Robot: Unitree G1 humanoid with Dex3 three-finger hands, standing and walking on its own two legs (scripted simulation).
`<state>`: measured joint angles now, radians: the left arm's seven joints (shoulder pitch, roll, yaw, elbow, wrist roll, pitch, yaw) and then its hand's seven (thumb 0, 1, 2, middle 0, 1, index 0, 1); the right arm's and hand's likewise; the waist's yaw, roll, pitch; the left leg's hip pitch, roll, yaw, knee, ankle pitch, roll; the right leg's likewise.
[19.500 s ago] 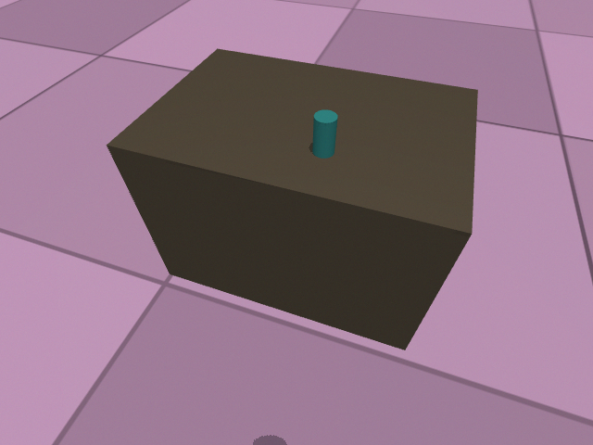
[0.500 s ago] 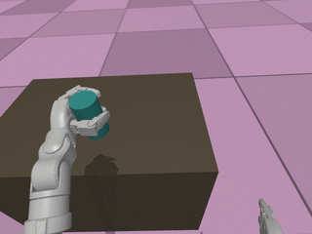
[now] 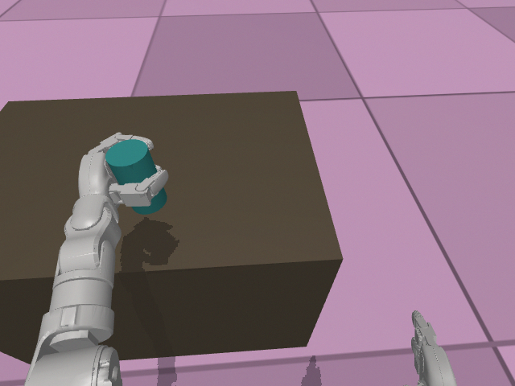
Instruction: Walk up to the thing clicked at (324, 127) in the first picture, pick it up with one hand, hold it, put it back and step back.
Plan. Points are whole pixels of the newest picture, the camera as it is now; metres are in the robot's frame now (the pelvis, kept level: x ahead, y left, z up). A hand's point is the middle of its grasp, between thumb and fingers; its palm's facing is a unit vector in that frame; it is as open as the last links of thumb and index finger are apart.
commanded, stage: crouch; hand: left
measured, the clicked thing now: (139, 178) +0.41 +0.19 +0.12
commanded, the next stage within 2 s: lower in 0.92 s
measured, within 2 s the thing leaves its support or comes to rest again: neither
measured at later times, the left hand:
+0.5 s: hand (145, 169) +0.47 +0.21 +0.08, palm faces +0.18 -0.98 +0.02, open 8.3 cm
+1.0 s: hand (146, 165) +0.51 +0.22 +0.05, palm faces +0.20 -0.98 +0.02, open 8.3 cm
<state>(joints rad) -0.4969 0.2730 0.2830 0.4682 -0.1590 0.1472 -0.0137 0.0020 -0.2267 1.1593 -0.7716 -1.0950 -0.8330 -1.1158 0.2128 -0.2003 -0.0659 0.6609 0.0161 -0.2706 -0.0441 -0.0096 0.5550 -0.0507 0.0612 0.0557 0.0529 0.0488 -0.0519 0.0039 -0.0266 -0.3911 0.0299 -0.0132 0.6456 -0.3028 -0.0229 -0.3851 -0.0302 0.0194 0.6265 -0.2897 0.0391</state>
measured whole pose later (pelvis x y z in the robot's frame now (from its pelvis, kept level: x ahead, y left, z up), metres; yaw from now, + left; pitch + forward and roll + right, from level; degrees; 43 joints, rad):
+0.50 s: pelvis +0.00 +0.01 -0.02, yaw -1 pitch +11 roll -1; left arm -0.72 0.39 0.34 0.92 -0.12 -0.20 -0.04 0.00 -0.23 1.16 -0.77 -1.09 -0.84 -1.11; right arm 0.26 -0.22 -0.05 0.41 0.00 -0.14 -0.04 -0.01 0.53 -0.06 0.06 0.05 0.05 0.05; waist -0.11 -0.02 -0.07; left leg -0.66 0.04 -0.02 0.84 -0.38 -0.02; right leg -0.64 -0.01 0.02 0.78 -0.35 0.05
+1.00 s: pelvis +0.00 +0.01 -0.04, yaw -2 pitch +17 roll -3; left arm -0.83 0.47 0.42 1.03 -0.07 -0.26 -0.04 0.00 -0.23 1.16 -0.77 -1.09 -0.84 -1.11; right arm 0.32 -0.22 -0.03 0.21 -0.03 -0.08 0.00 -0.01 0.52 -0.06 0.06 0.06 0.05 0.05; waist -0.17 0.00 -0.11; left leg -0.84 0.06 -0.02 0.98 -0.44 -0.01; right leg -0.81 0.00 0.02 0.89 -0.38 0.05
